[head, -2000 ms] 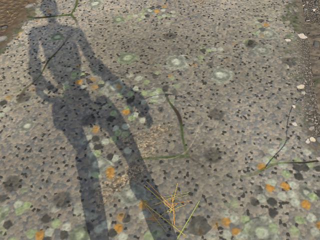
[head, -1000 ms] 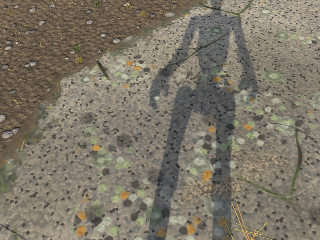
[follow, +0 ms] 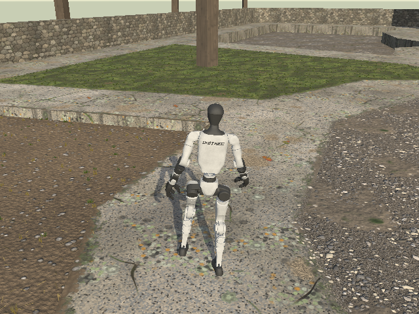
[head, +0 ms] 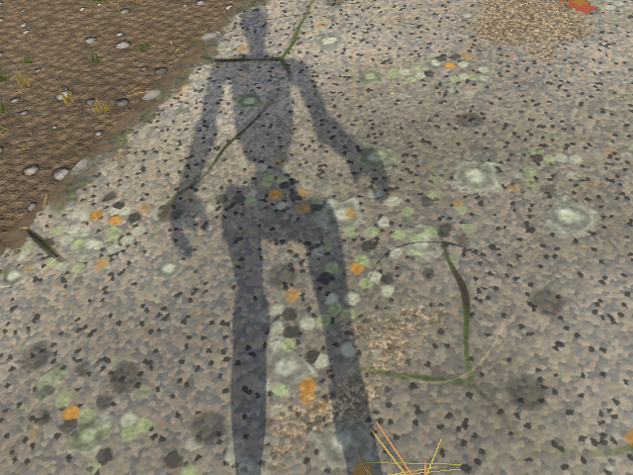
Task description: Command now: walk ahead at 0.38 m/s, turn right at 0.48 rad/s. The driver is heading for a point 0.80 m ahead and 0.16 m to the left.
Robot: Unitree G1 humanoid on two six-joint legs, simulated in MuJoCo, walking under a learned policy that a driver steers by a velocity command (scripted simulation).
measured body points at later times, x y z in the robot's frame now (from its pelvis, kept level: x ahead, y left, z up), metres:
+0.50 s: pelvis +0.26 +0.06 -0.01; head +0.29 +0.06 +0.44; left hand +0.44 +0.30 -0.11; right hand +0.26 -0.22 -0.13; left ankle +0.21 +0.16 -0.75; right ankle +0.35 -0.11 -0.70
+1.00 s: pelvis +0.54 +0.00 -0.01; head +0.56 +0.00 +0.44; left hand +0.54 +0.29 -0.13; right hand +0.74 -0.25 -0.11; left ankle +0.63 +0.17 -0.69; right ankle +0.51 -0.11 -0.75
